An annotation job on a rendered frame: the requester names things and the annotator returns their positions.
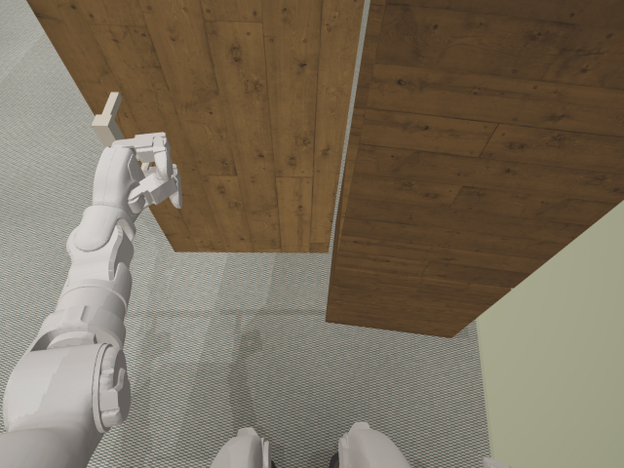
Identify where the right robot thigh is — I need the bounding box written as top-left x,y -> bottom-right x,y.
338,429 -> 412,468

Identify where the left robot upper arm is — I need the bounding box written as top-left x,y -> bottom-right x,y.
0,343 -> 132,468

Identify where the cupboard door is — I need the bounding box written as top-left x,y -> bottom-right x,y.
26,0 -> 365,254

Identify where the robot left forearm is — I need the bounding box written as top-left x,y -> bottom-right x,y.
2,205 -> 137,433

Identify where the left robot shin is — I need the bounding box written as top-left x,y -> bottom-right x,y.
237,427 -> 259,437

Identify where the handle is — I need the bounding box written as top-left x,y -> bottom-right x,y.
92,92 -> 153,171

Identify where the left robot hand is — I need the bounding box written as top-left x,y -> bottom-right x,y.
92,132 -> 182,222

